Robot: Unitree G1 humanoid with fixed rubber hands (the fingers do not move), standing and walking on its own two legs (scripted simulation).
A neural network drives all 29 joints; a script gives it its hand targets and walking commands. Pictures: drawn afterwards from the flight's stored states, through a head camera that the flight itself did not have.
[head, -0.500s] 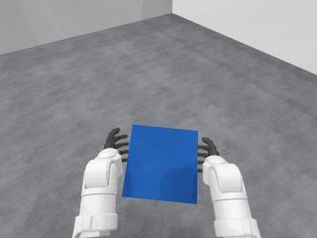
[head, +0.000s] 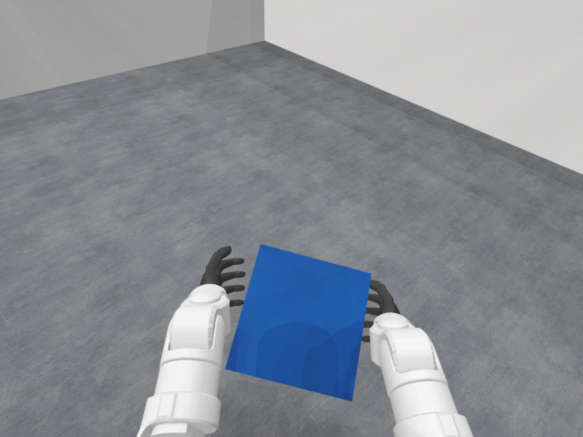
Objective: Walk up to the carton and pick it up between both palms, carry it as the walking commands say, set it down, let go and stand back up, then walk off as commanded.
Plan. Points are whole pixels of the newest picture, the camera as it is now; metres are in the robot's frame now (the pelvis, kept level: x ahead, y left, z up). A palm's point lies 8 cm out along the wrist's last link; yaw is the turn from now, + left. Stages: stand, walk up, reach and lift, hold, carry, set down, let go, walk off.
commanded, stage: hold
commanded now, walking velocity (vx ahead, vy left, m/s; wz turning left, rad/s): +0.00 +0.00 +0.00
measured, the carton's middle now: (293, 324) +0.33 +0.00 -0.06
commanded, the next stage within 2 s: set down in 0.50 s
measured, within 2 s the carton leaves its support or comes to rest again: neither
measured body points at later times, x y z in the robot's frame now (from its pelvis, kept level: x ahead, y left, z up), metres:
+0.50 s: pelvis -0.02 +0.02 +0.00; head -0.07 +0.06 +0.44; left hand +0.32 +0.16 +0.05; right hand +0.29 -0.09 +0.02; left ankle +0.07 +0.13 -0.72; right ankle +0.01 -0.08 -0.72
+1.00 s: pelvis -0.02 +0.02 -0.01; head -0.02 +0.05 +0.44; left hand +0.32 +0.16 +0.00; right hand +0.30 -0.10 -0.03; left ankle +0.07 +0.13 -0.72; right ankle +0.01 -0.08 -0.72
